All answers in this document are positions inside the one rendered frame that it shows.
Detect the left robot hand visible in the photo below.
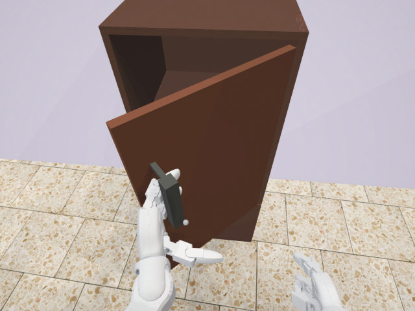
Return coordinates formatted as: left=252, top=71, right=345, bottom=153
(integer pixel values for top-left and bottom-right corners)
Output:
left=137, top=169, right=224, bottom=268

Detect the cupboard door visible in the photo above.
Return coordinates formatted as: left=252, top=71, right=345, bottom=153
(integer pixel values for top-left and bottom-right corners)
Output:
left=106, top=45, right=296, bottom=270

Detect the handle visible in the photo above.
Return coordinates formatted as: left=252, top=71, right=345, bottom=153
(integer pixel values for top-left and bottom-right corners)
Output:
left=150, top=162, right=185, bottom=229

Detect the left robot forearm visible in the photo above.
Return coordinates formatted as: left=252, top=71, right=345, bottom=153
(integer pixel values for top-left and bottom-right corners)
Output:
left=124, top=256, right=176, bottom=311

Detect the right robot hand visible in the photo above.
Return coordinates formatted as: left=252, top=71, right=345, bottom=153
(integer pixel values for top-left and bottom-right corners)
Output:
left=291, top=252, right=343, bottom=311

